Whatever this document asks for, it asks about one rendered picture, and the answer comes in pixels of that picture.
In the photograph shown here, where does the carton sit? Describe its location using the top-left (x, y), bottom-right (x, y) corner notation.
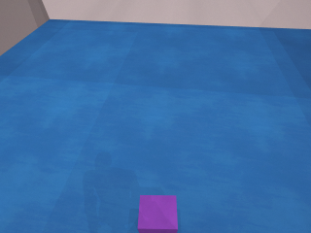
top-left (137, 195), bottom-right (178, 233)

